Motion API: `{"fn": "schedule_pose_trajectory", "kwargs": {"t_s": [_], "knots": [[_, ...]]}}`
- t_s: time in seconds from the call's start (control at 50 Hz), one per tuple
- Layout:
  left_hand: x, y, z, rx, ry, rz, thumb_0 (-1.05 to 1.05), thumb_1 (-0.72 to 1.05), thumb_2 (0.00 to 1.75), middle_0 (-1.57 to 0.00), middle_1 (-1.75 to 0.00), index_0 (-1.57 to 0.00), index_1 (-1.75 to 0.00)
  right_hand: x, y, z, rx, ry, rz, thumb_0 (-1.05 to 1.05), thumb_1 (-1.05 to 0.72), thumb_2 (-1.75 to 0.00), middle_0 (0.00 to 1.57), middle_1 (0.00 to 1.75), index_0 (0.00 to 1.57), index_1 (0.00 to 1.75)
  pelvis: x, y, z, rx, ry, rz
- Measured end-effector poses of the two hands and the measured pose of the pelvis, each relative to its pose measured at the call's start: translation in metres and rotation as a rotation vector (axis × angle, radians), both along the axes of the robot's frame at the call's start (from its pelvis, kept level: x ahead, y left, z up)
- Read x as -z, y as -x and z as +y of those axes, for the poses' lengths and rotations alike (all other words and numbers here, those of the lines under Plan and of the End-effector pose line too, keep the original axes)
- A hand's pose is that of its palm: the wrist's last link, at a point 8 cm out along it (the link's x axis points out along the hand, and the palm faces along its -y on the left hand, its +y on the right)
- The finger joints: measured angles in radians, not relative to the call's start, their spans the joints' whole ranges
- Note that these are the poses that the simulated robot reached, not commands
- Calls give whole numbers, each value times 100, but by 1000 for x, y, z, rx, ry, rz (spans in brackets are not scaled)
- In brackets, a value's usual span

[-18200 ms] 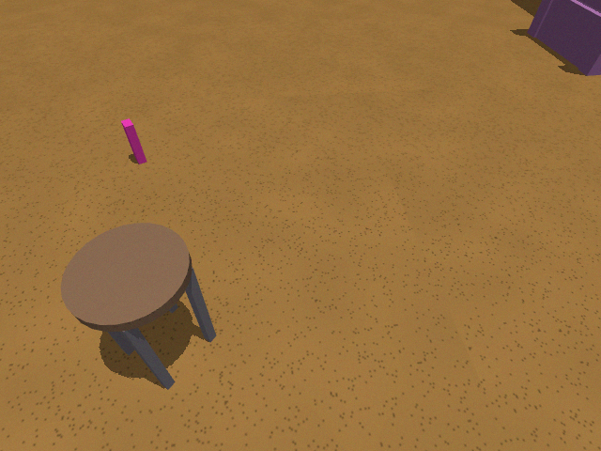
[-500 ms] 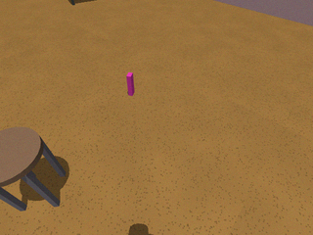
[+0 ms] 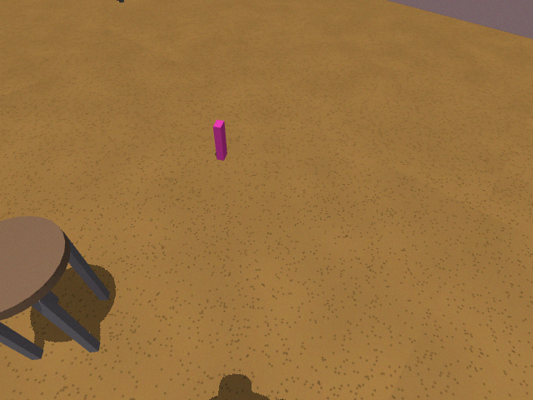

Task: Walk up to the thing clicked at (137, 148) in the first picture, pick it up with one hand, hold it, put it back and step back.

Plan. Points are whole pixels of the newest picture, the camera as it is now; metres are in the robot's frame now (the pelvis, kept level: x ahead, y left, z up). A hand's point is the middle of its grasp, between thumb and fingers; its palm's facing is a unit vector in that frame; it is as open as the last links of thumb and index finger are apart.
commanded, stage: stand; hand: left
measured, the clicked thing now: (220, 140) +1.47 +0.21 -0.67
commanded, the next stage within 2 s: walk up in 0.14 s
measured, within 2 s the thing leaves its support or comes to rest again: neither
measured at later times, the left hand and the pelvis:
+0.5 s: hand out of the picture +0.08 +0.34 -0.17, palm faces +0.03 -0.93 -0.38, open 7.4 cm; pelvis +0.09 +0.04 -0.01, yaw +2 degrees
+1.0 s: hand (145, 243) +0.46 +0.25 -0.13, palm faces +0.00 -0.94 -0.35, open 7.4 cm; pelvis +0.33 +0.00 -0.02, yaw -1 degrees
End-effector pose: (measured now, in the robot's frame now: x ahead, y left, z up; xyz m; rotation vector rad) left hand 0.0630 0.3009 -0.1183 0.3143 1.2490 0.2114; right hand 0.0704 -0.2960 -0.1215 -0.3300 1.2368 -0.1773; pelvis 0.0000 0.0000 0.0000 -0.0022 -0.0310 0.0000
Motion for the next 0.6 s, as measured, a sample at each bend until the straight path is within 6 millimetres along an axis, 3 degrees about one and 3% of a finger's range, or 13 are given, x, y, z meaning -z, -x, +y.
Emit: {"fn": "schedule_pose_trajectory", "kwargs": {"t_s": [0.18, 0.28, 0.34, 0.44, 0.5, 0.6], "knots": [[-1, -8, 2, 0, 12, -23, 1, 91, 90, -20, -30, -20, -30, -2, -5, -1, 2, -9, -18, 1, -90, -90, 21, 30, 20, 30, 1, -5, 1, -1, 1, 2], [-2, -10, 19, -26, 3, -71, 1, 90, 90, -20, -30, -20, -30, -1, -16, -14, -12, 13, -27, 1, -90, -90, 21, 30, 21, 30, 9, -22, 4, -20, 6, 17], [-2, -3, 36, -66, -14, -76, 1, 90, 90, -20, -30, -20, -30, -3, -37, -13, -46, 44, -7, 1, -90, -90, 21, 30, 20, 30, 12, -34, 15, -51, 17, 6], [9, 7, 74, -96, -30, 48, 1, 90, 90, -20, -30, -20, -30, -14, -88, 7, -77, 66, -100, 1, -90, -90, 21, 30, 20, 30, 18, -65, 38, -25, 0, 0], [10, -14, 82, -84, -31, 108, 1, 91, 90, -20, -30, -20, -30, -23, -99, 15, -43, 75, -141, 1, -90, -90, 21, 30, 20, 30, 13, -87, 44, -29, 0, 4], [5, -85, 80, -26, 0, 28, 1, 91, 90, -20, -30, -20, -30, -29, -106, 21, 1, 77, -84, 1, -90, -90, 21, 30, 21, 30, 5, -129, 47, -15, -10, -7]]}}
